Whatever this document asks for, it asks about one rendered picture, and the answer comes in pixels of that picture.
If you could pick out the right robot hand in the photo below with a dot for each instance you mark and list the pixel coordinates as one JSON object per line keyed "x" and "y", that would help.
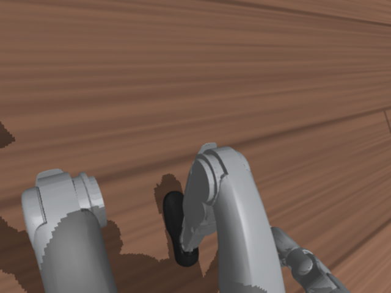
{"x": 284, "y": 244}

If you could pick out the right robot arm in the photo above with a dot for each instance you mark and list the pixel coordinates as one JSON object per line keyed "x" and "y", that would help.
{"x": 312, "y": 274}

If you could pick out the right robot foot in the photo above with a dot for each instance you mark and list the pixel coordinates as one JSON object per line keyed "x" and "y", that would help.
{"x": 173, "y": 216}

